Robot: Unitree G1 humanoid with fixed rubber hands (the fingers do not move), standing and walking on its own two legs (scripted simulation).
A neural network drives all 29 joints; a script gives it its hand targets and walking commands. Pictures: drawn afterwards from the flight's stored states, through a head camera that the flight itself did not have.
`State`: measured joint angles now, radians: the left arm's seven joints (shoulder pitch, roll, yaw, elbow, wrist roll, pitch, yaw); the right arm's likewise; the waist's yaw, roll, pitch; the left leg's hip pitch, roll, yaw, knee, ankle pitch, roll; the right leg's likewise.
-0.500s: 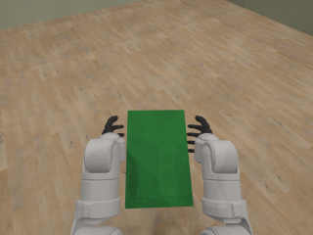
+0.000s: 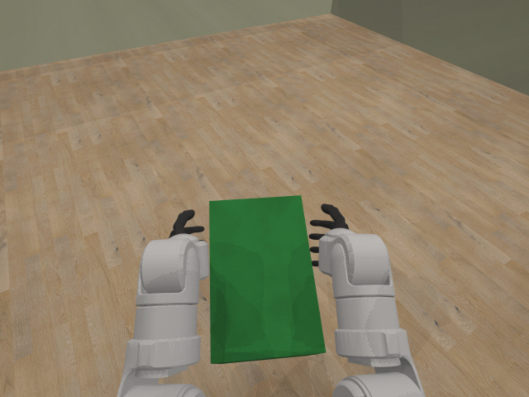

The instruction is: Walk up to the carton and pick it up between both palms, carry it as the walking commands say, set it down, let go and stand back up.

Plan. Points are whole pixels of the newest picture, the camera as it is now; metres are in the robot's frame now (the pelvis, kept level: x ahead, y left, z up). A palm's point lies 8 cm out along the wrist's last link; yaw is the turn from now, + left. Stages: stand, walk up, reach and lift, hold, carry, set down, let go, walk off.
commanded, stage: carry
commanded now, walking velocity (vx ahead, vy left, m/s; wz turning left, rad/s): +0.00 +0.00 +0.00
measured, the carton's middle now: (260, 281) +0.32 +0.01 -0.01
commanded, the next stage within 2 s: none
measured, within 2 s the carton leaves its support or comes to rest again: neither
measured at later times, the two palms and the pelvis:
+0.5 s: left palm (161, 242) +0.32 +0.15 +0.09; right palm (313, 239) +0.33 -0.07 +0.09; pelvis +0.01 +0.04 +0.00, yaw -1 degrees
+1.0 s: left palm (160, 235) +0.34 +0.16 +0.09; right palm (310, 234) +0.34 -0.07 +0.09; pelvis +0.03 +0.04 +0.00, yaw -1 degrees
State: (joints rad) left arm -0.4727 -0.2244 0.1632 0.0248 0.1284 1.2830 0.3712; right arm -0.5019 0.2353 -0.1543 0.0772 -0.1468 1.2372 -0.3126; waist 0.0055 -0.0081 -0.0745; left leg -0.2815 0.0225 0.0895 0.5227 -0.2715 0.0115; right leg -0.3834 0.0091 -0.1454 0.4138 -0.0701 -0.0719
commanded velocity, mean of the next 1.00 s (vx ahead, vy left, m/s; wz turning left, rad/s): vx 0.00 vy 0.00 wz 0.00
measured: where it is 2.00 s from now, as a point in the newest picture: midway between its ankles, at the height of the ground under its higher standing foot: outside the picture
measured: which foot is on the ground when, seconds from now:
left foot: down 0.00-1.00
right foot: down 0.00-1.00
